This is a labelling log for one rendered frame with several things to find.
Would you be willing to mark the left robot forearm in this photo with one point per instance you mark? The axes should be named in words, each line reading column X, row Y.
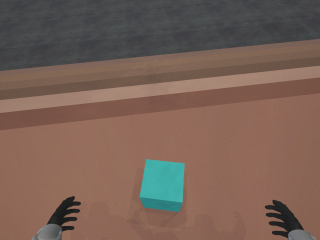
column 49, row 232

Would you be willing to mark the robot right hand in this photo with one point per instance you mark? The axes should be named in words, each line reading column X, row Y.
column 289, row 223

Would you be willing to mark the robot left hand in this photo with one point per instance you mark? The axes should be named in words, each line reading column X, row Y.
column 58, row 216

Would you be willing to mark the carton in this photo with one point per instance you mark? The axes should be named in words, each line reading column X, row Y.
column 162, row 185

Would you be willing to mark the right robot forearm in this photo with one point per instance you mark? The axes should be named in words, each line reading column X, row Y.
column 299, row 234

